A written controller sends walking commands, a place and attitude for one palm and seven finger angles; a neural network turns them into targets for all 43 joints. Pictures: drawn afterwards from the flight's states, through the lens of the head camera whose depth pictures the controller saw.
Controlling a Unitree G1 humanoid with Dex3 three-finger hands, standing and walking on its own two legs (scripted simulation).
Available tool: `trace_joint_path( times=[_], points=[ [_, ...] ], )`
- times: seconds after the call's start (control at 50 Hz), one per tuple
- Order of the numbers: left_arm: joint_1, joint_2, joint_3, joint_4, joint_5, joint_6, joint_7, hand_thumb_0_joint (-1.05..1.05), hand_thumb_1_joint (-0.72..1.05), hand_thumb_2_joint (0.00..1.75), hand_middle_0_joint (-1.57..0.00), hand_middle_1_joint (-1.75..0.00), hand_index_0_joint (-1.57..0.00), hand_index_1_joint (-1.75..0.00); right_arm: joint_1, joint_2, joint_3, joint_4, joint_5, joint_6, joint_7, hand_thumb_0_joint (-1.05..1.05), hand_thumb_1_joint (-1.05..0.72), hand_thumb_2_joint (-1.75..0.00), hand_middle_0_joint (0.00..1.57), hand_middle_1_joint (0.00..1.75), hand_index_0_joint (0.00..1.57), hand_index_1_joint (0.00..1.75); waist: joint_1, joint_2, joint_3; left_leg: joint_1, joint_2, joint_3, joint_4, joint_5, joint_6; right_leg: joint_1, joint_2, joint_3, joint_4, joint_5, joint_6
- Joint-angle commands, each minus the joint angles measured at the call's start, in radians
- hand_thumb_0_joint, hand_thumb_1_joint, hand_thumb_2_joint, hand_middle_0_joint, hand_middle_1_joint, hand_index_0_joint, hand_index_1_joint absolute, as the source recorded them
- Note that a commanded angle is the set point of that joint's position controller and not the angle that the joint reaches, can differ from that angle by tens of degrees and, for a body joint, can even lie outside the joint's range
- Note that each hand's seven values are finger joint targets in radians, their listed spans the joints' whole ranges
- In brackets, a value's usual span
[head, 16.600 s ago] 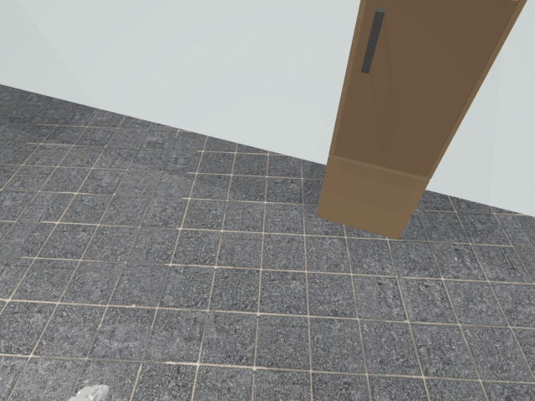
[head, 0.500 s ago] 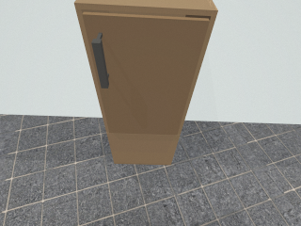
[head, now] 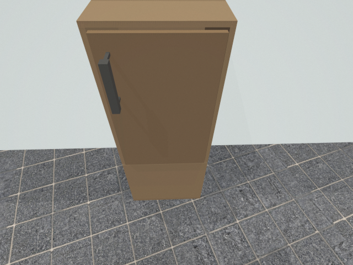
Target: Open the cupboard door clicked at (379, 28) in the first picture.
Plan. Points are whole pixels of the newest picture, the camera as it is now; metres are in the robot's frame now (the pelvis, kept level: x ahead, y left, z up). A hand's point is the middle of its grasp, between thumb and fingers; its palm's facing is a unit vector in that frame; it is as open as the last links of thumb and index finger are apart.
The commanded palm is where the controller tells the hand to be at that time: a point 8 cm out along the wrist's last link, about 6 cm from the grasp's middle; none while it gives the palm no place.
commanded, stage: come to a stop and stand still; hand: left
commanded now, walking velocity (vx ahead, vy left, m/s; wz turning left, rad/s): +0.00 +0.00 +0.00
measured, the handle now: (112, 84) +0.55 +0.22 +0.11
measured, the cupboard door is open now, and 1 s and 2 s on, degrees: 0 0 0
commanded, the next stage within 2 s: look again from close up in 0.46 s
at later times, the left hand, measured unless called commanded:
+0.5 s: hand out of the picture -0.04 +0.12 -0.17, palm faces +0.09 -0.99 -0.13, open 7.3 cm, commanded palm none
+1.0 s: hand out of the picture +0.01 +0.19 -0.18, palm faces +0.05 -0.98 -0.20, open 7.3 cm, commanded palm none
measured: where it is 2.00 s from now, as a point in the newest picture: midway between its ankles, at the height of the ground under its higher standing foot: outside the picture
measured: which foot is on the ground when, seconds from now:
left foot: down 0.00-1.00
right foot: down 0.00-1.00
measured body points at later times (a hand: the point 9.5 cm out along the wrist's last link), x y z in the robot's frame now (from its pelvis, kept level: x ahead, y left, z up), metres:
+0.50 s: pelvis +0.00 -0.02 +0.00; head +0.00 -0.02 +0.45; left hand -0.04 +0.17 -0.16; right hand -0.02 -0.22 -0.16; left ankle -0.02 +0.10 -0.74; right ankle -0.03 -0.10 -0.74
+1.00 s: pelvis -0.01 +0.02 +0.00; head +0.00 +0.01 +0.45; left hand +0.00 +0.24 -0.16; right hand -0.02 -0.19 -0.17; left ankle -0.02 +0.11 -0.74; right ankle -0.03 -0.10 -0.74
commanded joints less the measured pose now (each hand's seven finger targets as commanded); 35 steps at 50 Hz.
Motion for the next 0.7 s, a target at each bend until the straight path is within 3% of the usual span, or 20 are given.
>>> trace_joint_path(
  times=[0.0,0.34,0.52,0.54,0.56,0.58,0.6,0.64,0.68],
  points=[
    [0.069,0.072,0.001,-0.018,0.001,-0.017,0.015,0.00,0.90,0.90,-0.20,-0.30,-0.20,-0.30,0.051,-0.059,-0.008,-0.011,0.004,-0.008,-0.006,0.00,-0.90,-0.90,0.20,0.30,0.20,0.30,0.005,-0.032,0.093,-0.059,0.101,-0.089,-0.096,0.149,0.010,-0.038,-0.111,0.097,-0.106,0.214,-0.008],
    [0.097,0.052,-0.001,-0.010,0.000,-0.031,0.024,0.00,0.90,0.90,-0.20,-0.30,-0.20,-0.30,0.070,-0.033,-0.008,0.005,0.002,-0.005,-0.007,0.00,-0.90,-0.90,0.20,0.30,0.20,0.30,0.007,-0.030,0.064,-0.037,0.093,-0.078,-0.086,0.151,-0.004,-0.028,-0.119,0.108,-0.145,0.254,-0.008],
    [0.097,0.055,0.002,-0.011,0.000,-0.029,0.023,0.00,0.90,0.90,-0.20,-0.30,-0.20,-0.30,0.070,-0.037,-0.004,0.001,0.001,-0.005,-0.006,0.00,-0.90,-0.90,0.20,0.30,0.20,0.30,0.010,-0.010,0.070,-0.047,0.094,-0.084,-0.092,0.147,-0.004,-0.036,-0.114,0.107,-0.151,0.197,-0.010],
    [0.139,0.124,0.000,0.011,0.018,-0.062,0.059,0.00,0.90,0.90,-0.20,-0.30,-0.20,-0.30,-0.062,-0.086,-0.003,-0.085,0.010,-0.031,0.010,0.00,-0.90,-0.90,0.20,0.30,0.20,0.30,0.051,-0.042,0.097,-0.167,0.076,-0.041,0.155,0.130,-0.034,-0.048,-0.181,0.182,-0.097,0.788,0.044],
    [0.112,0.154,0.009,-0.032,0.012,-0.067,0.051,0.00,0.90,0.90,-0.20,-0.30,-0.20,-0.30,0.017,-0.038,-0.008,-0.116,0.007,-0.015,0.013,0.00,-0.90,-0.90,0.20,0.30,0.20,0.30,-0.015,-0.023,-0.001,-0.147,0.057,-0.086,0.166,-0.078,-0.010,-0.012,-0.233,0.199,-0.098,0.615,-0.018],
    [0.071,0.159,0.008,-0.047,0.010,-0.068,0.040,0.00,0.90,0.90,-0.20,-0.30,-0.20,-0.30,0.014,-0.031,-0.006,-0.103,0.002,-0.005,0.018,0.00,-0.90,-0.90,0.20,0.30,0.20,0.30,-0.010,0.013,0.013,-0.111,0.058,-0.069,0.146,-0.068,-0.006,-0.058,-0.225,0.184,-0.124,0.430,-0.055],
    [0.039,0.145,0.004,-0.052,0.010,-0.066,0.035,0.00,0.90,0.90,-0.20,-0.30,-0.20,-0.30,0.050,-0.035,-0.004,-0.100,0.002,-0.006,0.021,0.00,-0.90,-0.90,0.20,0.30,0.20,0.30,-0.030,-0.004,-0.010,-0.081,0.055,-0.063,0.122,-0.030,-0.008,-0.099,-0.196,0.163,-0.134,0.196,-0.073],
    [0.026,0.110,0.000,-0.059,0.004,-0.067,0.030,0.00,0.90,0.90,-0.20,-0.30,-0.20,-0.30,0.084,-0.051,0.000,-0.098,-0.005,-0.018,0.023,0.00,-0.90,-0.90,0.20,0.30,0.20,0.30,-0.035,-0.020,-0.020,-0.058,0.062,-0.095,0.071,0.072,0.003,-0.123,-0.142,0.139,-0.097,0.103,-0.069],
    [0.013,0.099,-0.004,-0.063,0.004,-0.054,0.027,0.00,0.90,0.90,-0.20,-0.30,-0.20,-0.30,0.079,-0.061,0.003,-0.097,-0.005,-0.025,0.021,0.00,-0.90,-0.90,0.20,0.30,0.20,0.30,-0.019,0.038,0.026,-0.101,0.081,-0.114,0.020,0.111,0.015,-0.111,-0.107,0.096,-0.058,0.070,-0.052]
  ],
)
